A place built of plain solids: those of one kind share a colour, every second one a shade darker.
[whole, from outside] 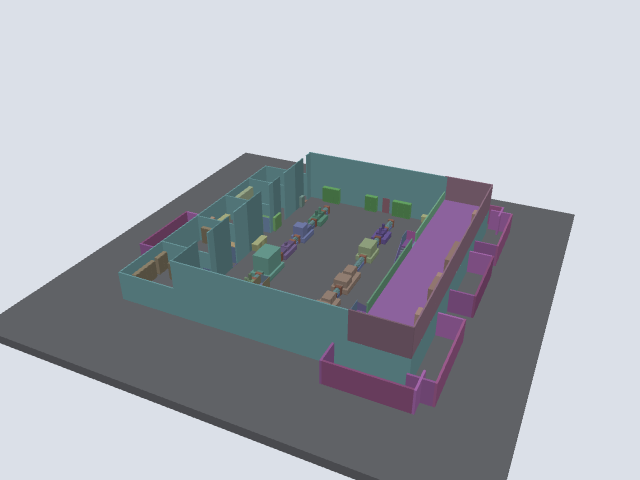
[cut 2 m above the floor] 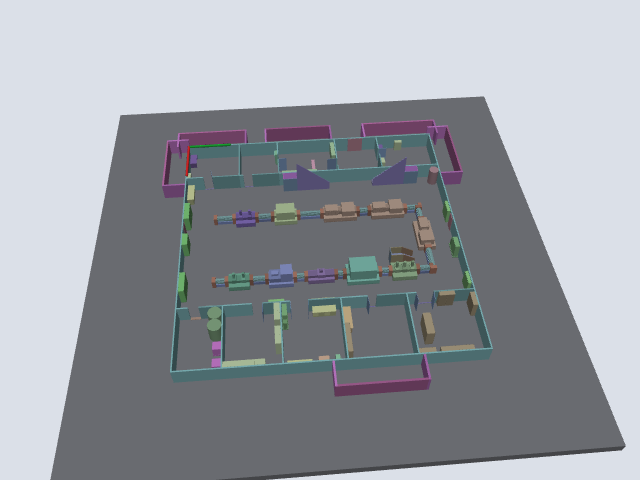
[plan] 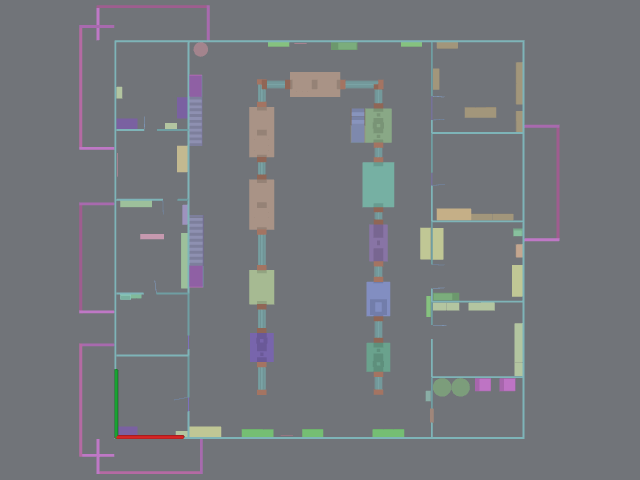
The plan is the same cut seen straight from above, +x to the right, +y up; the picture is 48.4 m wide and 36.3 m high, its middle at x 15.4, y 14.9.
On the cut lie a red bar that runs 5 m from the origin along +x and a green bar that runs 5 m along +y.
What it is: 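A pump hall with its main, pump sets and valves, low rooms beside it, and over them a gallery reached by a steep steel stair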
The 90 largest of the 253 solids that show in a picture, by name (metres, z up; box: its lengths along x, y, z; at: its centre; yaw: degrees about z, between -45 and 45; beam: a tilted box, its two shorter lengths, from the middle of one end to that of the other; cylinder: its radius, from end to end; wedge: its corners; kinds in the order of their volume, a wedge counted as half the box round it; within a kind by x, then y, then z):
{
 "wall_1": {"box": [0.15, 6.47, 3.35], "at": [-0.07, 3.08, 1.62]},
 "wall_2": {"box": [0.15, 4.98, 3.35], "at": [-0.07, 8.51, 1.62]},
 "wall_3": {"box": [0.15, 7.4, 3.35], "at": [-0.07, 14.4, 1.62]},
 "wall_4": {"box": [0.15, 5.57, 3.35], "at": [-0.07, 20.59, 1.62]},
 "wall_5": {"box": [0.15, 6.94, 3.35], "at": [-0.07, 26.54, 1.62]},
 "wall_6": {"box": [3.52, 0.15, 3.35], "at": [1.76, 17.95, 1.62]},
 "wall_7": {"box": [5.46, 0.15, 3.35], "at": [2.73, 6.17, 1.62]},
 "wall_8": {"box": [5.76, 0.15, 3.35], "at": [2.73, 29.93, 1.62]},
 "wall_9": {"box": [0.15, 3.17, 3.51], "at": [5.46, 4.58, 1.71]},
 "wall_10": {"box": [0.15, 3.17, 3.51], "at": [5.46, 9.27, 1.71]},
 "wall_11": {"box": [0.15, 7.1, 3.51], "at": [5.46, 14.4, 1.71]},
 "wall_12": {"box": [0.15, 5.27, 3.51], "at": [5.46, 20.59, 1.71]},
 "wall_13": {"box": [0.15, 6.64, 3.51], "at": [5.46, 26.54, 1.71]},
 "wall_14": {"box": [18.7, 0.15, 6.55], "at": [14.66, -0.07, 3.23]},
 "wall_15": {"box": [18.7, 0.15, 6.55], "at": [14.66, 29.93, 3.23]},
 "wall_16": {"box": [0.15, 2.38, 6.55], "at": [23.86, 3.34, 3.23]},
 "wall_17": {"box": [0.15, 2.88, 6.55], "at": [23.86, 5.97, 3.23]},
 "wall_18": {"box": [0.15, 1.77, 6.55], "at": [23.86, 9.35, 3.23]},
 "wall_19": {"box": [0.15, 3.27, 6.55], "at": [23.86, 14.68, 3.23]},
 "wall_20": {"box": [0.15, 2.71, 6.55], "at": [23.86, 17.67, 3.23]},
 "wall_21": {"box": [0.15, 3.02, 6.55], "at": [23.86, 21.48, 3.23]},
 "wall_22": {"box": [0.15, 4.09, 6.55], "at": [23.86, 27.82, 3.23]},
 "wall_23": {"box": [7.15, 0.15, 3.35], "at": [27.29, -0.07, 1.62]},
 "wall_24": {"box": [6.85, 0.15, 3.35], "at": [27.29, 4.53, 1.62]},
 "wall_25": {"box": [6.85, 0.15, 3.35], "at": [27.29, 10.24, 1.62]},
 "wall_26": {"box": [6.85, 0.15, 3.35], "at": [27.29, 16.31, 1.62]},
 "wall_27": {"box": [6.85, 0.15, 3.35], "at": [27.29, 22.99, 1.62]},
 "wall_28": {"box": [7.15, 0.15, 3.35], "at": [27.29, 29.93, 1.62]},
 "wall_29": {"box": [0.15, 4.83, 3.35], "at": [30.79, 2.27, 1.62]},
 "wall_30": {"box": [0.15, 6.01, 3.35], "at": [30.79, 7.38, 1.62]},
 "wall_31": {"box": [0.15, 6.37, 3.35], "at": [30.79, 13.28, 1.62]},
 "wall_32": {"box": [0.15, 6.98, 3.35], "at": [30.79, 19.65, 1.62]},
 "wall_33": {"box": [0.15, 7.17, 3.35], "at": [30.79, 26.43, 1.62]},
 "yard_wall_1": {"box": [0.22, 8.58, 2.65], "at": [-2.69, 2.79, 1.27]},
 "yard_wall_2": {"box": [0.22, 8.39, 2.65], "at": [-2.69, 13.54, 1.27]},
 "yard_wall_3": {"box": [0.22, 9.44, 2.65], "at": [-2.69, 26.44, 1.27]},
 "yard_wall_4": {"box": [8.04, 0.22, 2.65], "at": [2.52, -2.69, 1.27]},
 "yard_wall_5": {"box": [8.56, 0.22, 2.65], "at": [2.78, 32.55, 1.27]},
 "yard_wall_6": {"box": [0.22, 8.8, 2.65], "at": [33.4, 19.21, 1.27]},
 "mezz_deck_1": {"box": [5.51, 29.86, 0.15], "at": [2.76, 14.93, 3.38]},
 "mezz_outer_1": {"box": [0.15, 6.47, 3.26], "at": [-0.07, 3.08, 4.93]},
 "mezz_outer_2": {"box": [0.15, 4.98, 3.26], "at": [-0.07, 8.51, 4.93]},
 "mezz_outer_3": {"box": [0.15, 7.4, 3.26], "at": [-0.07, 14.4, 4.93]},
 "mezz_outer_4": {"box": [0.15, 5.57, 3.26], "at": [-0.07, 20.59, 4.93]},
 "mezz_outer_5": {"box": [0.15, 6.94, 3.26], "at": [-0.07, 26.54, 4.93]},
 "mezz_outer_6": {"box": [5.76, 0.15, 3.26], "at": [2.73, -0.07, 4.93]},
 "mezz_outer_7": {"box": [5.76, 0.15, 3.26], "at": [2.73, 29.93, 4.93]},
 "yard_cheek_1": {"box": [2.65, 0.22, 2.65], "at": [-1.48, -1.39, 1.27]},
 "yard_cheek_2": {"box": [2.65, 0.22, 2.65], "at": [-1.48, 6.97, 1.27]},
 "yard_cheek_3": {"box": [2.65, 0.22, 2.65], "at": [-1.48, 9.46, 1.27]},
 "yard_cheek_4": {"box": [2.65, 0.22, 2.65], "at": [-1.48, 17.63, 1.27]},
 "yard_cheek_5": {"box": [2.65, 0.22, 2.65], "at": [-1.48, 21.83, 1.27]},
 "yard_cheek_6": {"box": [2.65, 0.22, 2.65], "at": [-1.48, 31.05, 1.27]},
 "yard_cheek_7": {"box": [0.22, 2.65, 2.65], "at": [-1.39, -1.48, 1.27]},
 "yard_cheek_8": {"box": [0.22, 2.65, 2.65], "at": [-1.39, 31.34, 1.27]},
 "yard_cheek_9": {"box": [0.22, 2.65, 2.65], "at": [6.43, -1.48, 1.27]},
 "yard_cheek_10": {"box": [0.22, 2.65, 2.65], "at": [6.95, 31.34, 1.27]},
 "yard_cheek_11": {"box": [2.65, 0.22, 2.65], "at": [32.19, 14.92, 1.27]},
 "pump_set_1": {"box": [1.9, 3.8, 0.52], "at": [11.0, 17.58, 0.36]},
 "pump_set_2": {"box": [1.5, 1.46, 0.78], "at": [11.0, 18.49, 1.01]},
 "pump_set_3": {"box": [1.9, 3.8, 0.52], "at": [11.0, 23.06, 0.36]},
 "pump_set_4": {"box": [1.5, 1.46, 0.78], "at": [11.0, 23.97, 1.01]},
 "pump_set_5": {"box": [3.8, 1.9, 0.52], "at": [15.03, 26.66, 0.36]},
 "pump_set_6": {"box": [1.46, 1.5, 0.78], "at": [15.94, 26.66, 1.01]},
 "surge_vessel_1": {"box": [2.4, 3.4, 0.52], "at": [19.82, 19.08, 0.36]},
 "surge_vessel_2": {"box": [1.93, 2.79, 2.08], "at": [19.82, 19.08, 1.66]},
 "mezz_kept_1": {"box": [0.8, 4.0, 2.15], "at": [0.41, 15.1, 4.49]},
 "mezz_kept_2": {"box": [0.8, 2.4, 2.15], "at": [0.41, 21.51, 4.49]},
 "mezz_kept_3": {"box": [1.0, 1.2, 1.32], "at": [0.51, 25.2, 4.07]},
 "mezz_landing_1": {"box": [0.94, 1.6, 3.51], "at": [5.99, 26.54, 1.71]},
 "mezz_landing_2": {"box": [1.02, 1.6, 3.51], "at": [6.03, 12.16, 1.71]},
 "switch_panel_1": {"box": [2.4, 0.58, 2.0], "at": [10.69, 0.29, 1.1]},
 "switch_panel_2": {"box": [1.6, 0.58, 2.0], "at": [14.86, 0.29, 1.1]},
 "switch_panel_3": {"box": [2.4, 0.58, 2.0], "at": [20.57, 0.29, 1.1]},
 "tank_1": {"cylinder": 0.7, "from": [24.64, 3.75, 0.0], "to": [24.64, 3.75, 2.2]},
 "tank_2": {"cylinder": 0.7, "from": [26.04, 3.75, 0.0], "to": [26.04, 3.75, 2.2]},
 "strainer_1": {"box": [1.9, 2.6, 0.52], "at": [11.0, 11.33, 0.36]},
 "strainer_2": {"box": [1.5, 2.1, 1.18], "at": [11.0, 11.33, 1.21]},
 "dosing_skid_1": {"box": [1.8, 2.6, 0.52], "at": [19.82, 10.44, 0.36]},
 "dosing_skid_2": {"box": [1.31, 1.22, 1.36], "at": [19.82, 11.03, 1.3]},
 "mezz_parapet_1": {"box": [0.15, 11.46, 1.15], "at": [5.46, 5.73, 3.98]},
 "mezz_parapet_2": {"box": [0.15, 12.98, 1.15], "at": [5.46, 19.35, 3.98]},
 "lockers_1": {"box": [2.4, 0.48, 1.7], "at": [1.5, 17.64, 0.95]},
 "lockers_2": {"box": [0.48, 2.4, 1.7], "at": [5.15, 12.43, 0.95]},
 "panel_1": {"box": [2.4, 0.78, 2.0], "at": [27.54, 24.54, 1.1]},
 "manifold_valves_1": {"box": [2.0, 2.6, 0.52], "at": [19.82, 23.55, 0.36]},
 "air_receiver_1": {"cylinder": 0.55, "from": [6.38, 29.31, 0.0], "to": [6.38, 29.31, 2.4]},
 "inlet_valves_1": {"box": [1.8, 2.2, 0.52], "at": [11.0, 6.77, 0.36]},
 "outlet_valves_1": {"box": [1.8, 2.2, 0.52], "at": [19.82, 6.04, 0.36]},
 "flow_meter_1": {"box": [1.4, 2.8, 0.52], "at": [19.82, 14.68, 0.36]}
}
